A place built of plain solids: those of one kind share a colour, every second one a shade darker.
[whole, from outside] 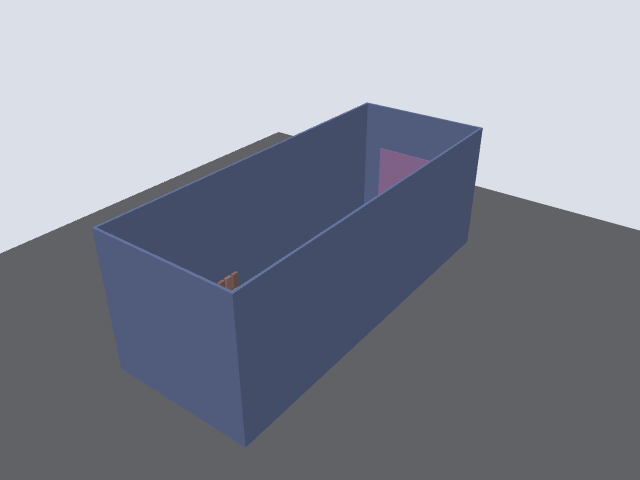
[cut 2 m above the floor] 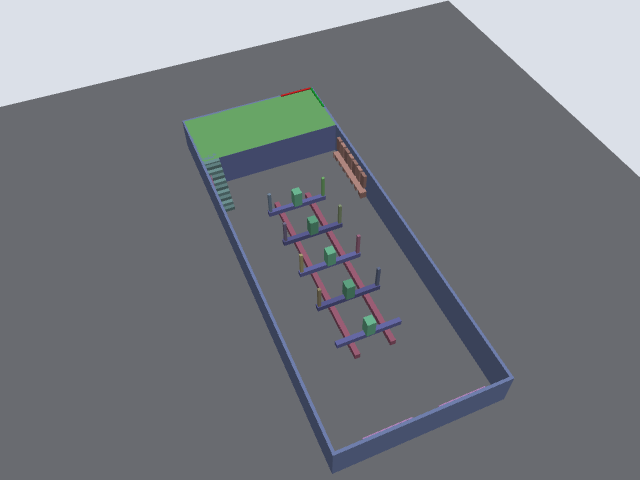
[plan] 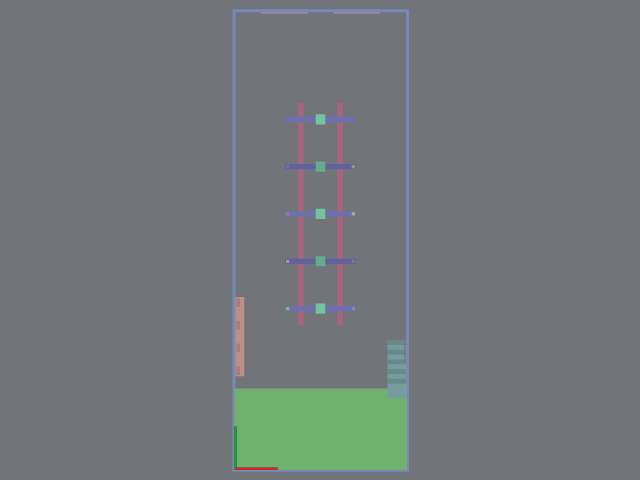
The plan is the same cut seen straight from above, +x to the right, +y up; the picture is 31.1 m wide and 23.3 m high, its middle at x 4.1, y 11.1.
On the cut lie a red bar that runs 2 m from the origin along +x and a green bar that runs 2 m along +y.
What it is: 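A boat hall 8.3 x 22.1 m, 8.2 m high; a lifeboat 13.5 m long and 4.8 m in beam on its cradle down the middle, its keel 1.60 m over the floor; a walk along either side; at the rear a crew gallery 3.9 m deep at 2.33 m over closed stores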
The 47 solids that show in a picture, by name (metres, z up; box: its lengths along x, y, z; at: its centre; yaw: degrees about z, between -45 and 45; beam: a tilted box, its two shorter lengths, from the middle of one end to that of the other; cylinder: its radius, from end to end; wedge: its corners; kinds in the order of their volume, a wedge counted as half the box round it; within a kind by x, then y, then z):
{
 "gal_1": {"box": [8.37, 3.94, 2.38], "at": [4.13, 1.92, 1.14]},
 "wall_1": {"box": [0.15, 22.45, 8.25], "at": [-0.07, 11.07, 4.08]},
 "wall_2": {"box": [8.57, 0.15, 8.25], "at": [4.13, -0.07, 4.08]},
 "wall_3": {"box": [8.57, 0.15, 8.25], "at": [4.13, 22.23, 4.08]},
 "wall_4": {"box": [0.15, 22.45, 8.25], "at": [8.35, 11.07, 4.08]},
 "stair_1": {"box": [0.95, 0.7, 2.17], "at": [7.84, 3.78, 1.03]},
 "stair_2": {"box": [0.95, 0.7, 1.96], "at": [7.84, 4.01, 0.93]},
 "stair_3": {"box": [0.95, 0.7, 1.75], "at": [7.84, 4.25, 0.82]},
 "stair_4": {"box": [0.95, 0.7, 1.53], "at": [7.84, 4.48, 0.72]},
 "stair_5": {"box": [0.95, 0.7, 1.32], "at": [7.84, 4.72, 0.61]},
 "stair_6": {"box": [0.95, 0.7, 1.11], "at": [7.84, 4.95, 0.51]},
 "stair_7": {"box": [0.95, 0.7, 0.9], "at": [7.84, 5.19, 0.4]},
 "stair_8": {"box": [0.95, 0.7, 0.69], "at": [7.84, 5.43, 0.29]},
 "stair_9": {"box": [0.95, 0.7, 0.47], "at": [7.84, 5.66, 0.19]},
 "stair_10": {"box": [0.95, 0.7, 0.26], "at": [7.84, 5.9, 0.08]},
 "beam_1": {"box": [0.28, 10.81, 0.39], "at": [3.17, 12.37, 0.14]},
 "beam_2": {"box": [0.28, 10.81, 0.39], "at": [5.08, 12.37, 0.14]},
 "sdoor_1": {"box": [2.28, 0.05, 5.25], "at": [2.37, 22.12, 2.58]},
 "sdoor_2": {"box": [1.24, 0.05, 2.96], "at": [4.12, 22.12, 3.72]},
 "sdoor_3": {"box": [2.28, 0.05, 5.25], "at": [5.88, 22.12, 2.58]},
 "cross_1": {"box": [3.45, 0.26, 0.3], "at": [4.12, 7.77, 0.49]},
 "cross_2": {"box": [3.45, 0.26, 0.3], "at": [4.12, 10.07, 0.49]},
 "cross_3": {"box": [3.45, 0.26, 0.3], "at": [4.12, 12.37, 0.49]},
 "cross_4": {"box": [3.45, 0.26, 0.3], "at": [4.12, 14.66, 0.49]},
 "cross_5": {"box": [3.45, 0.26, 0.3], "at": [4.12, 16.96, 0.49]},
 "keelblock_1": {"box": [0.46, 0.5, 0.96], "at": [4.12, 7.77, 1.12]},
 "keelblock_2": {"box": [0.46, 0.5, 0.96], "at": [4.12, 10.07, 1.12]},
 "keelblock_3": {"box": [0.46, 0.5, 0.96], "at": [4.12, 12.37, 1.12]},
 "keelblock_4": {"box": [0.46, 0.5, 0.96], "at": [4.12, 14.66, 1.12]},
 "keelblock_5": {"box": [0.46, 0.5, 0.96], "at": [4.12, 16.96, 1.12]},
 "kit_1": {"box": [0.19, 0.43, 0.9], "at": [0.12, 4.76, 1.17]},
 "kit_2": {"box": [0.19, 0.43, 0.9], "at": [0.12, 5.32, 1.17]},
 "kit_3": {"box": [0.19, 0.43, 0.9], "at": [0.12, 5.87, 1.17]},
 "kit_4": {"box": [0.19, 0.43, 0.9], "at": [0.12, 6.42, 1.17]},
 "kit_5": {"box": [0.19, 0.43, 0.9], "at": [0.12, 6.96, 1.17]},
 "kit_6": {"box": [0.19, 0.43, 0.9], "at": [0.12, 7.51, 1.17]},
 "kit_7": {"box": [0.19, 0.43, 0.9], "at": [0.12, 8.06, 1.17]},
 "kit_8": {"box": [0.42, 3.85, 0.04], "at": [0.21, 6.42, 0.43]},
 "face_1": {"box": [7.37, 0.012, 2.35], "at": [3.69, 3.9, 1.13]},
 "shore3e_1": {"box": [0.16, 0.16, 1.73], "at": [5.72, 14.66, 1.5]},
 "shore3w_1": {"box": [0.16, 0.16, 1.73], "at": [2.53, 14.66, 1.5]},
 "shore0e_1": {"box": [0.16, 0.16, 1.52], "at": [5.72, 7.77, 1.4]},
 "shore0w_1": {"box": [0.16, 0.16, 1.52], "at": [2.53, 7.77, 1.4]},
 "shore2e_1": {"box": [0.16, 0.16, 1.51], "at": [5.72, 12.37, 1.4]},
 "shore2w_1": {"box": [0.16, 0.16, 1.51], "at": [2.53, 12.37, 1.4]},
 "shore1e_1": {"box": [0.16, 0.16, 1.51], "at": [5.72, 10.07, 1.39]},
 "shore1w_1": {"box": [0.16, 0.16, 1.51], "at": [2.53, 10.07, 1.39]}
}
